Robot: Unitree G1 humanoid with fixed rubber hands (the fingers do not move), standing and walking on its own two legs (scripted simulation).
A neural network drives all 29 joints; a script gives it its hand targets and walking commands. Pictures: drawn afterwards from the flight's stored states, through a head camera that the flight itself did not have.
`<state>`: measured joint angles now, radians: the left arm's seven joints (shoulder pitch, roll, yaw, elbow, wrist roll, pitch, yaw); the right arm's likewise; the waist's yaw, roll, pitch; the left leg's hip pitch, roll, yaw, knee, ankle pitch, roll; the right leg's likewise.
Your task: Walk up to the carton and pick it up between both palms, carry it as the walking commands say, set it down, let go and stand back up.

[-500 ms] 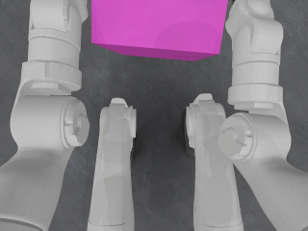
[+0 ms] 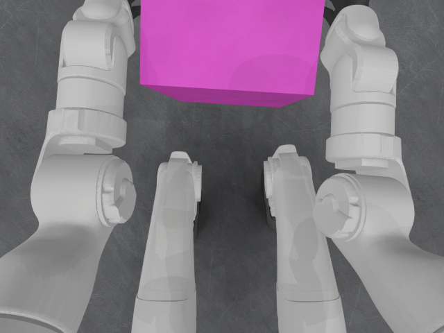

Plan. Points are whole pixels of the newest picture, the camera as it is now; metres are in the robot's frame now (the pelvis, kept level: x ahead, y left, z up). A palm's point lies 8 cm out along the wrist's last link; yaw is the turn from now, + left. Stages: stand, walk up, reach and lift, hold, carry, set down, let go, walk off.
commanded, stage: reach and lift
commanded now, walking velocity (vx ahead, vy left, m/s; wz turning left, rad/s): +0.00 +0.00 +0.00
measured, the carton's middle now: (232, 35) +0.54 -0.01 -0.11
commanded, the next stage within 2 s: none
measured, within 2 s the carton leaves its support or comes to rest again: neither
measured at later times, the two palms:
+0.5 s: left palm out of the picture +0.53 +0.15 +0.06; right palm out of the picture +0.51 -0.15 +0.06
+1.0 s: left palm out of the picture +0.51 +0.14 +0.15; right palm out of the picture +0.48 -0.16 +0.14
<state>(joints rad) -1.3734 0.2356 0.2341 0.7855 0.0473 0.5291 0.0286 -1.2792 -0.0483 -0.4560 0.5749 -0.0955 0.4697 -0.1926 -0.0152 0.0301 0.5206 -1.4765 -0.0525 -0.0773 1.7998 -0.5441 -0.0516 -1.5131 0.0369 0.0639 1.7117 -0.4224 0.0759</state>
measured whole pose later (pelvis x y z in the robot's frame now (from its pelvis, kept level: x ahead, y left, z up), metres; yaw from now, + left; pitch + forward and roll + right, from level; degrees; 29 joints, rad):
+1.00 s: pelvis +0.09 +0.00 +0.15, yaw +0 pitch +19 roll -2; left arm -0.81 0.00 0.31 0.81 0.23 0.46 0.00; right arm -0.69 0.14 -0.50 0.60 -0.33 0.43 -0.09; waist -0.02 0.05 -0.08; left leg -1.07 -0.04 -0.10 1.22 -0.49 -0.03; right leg -1.10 0.03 0.06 1.14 -0.38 0.05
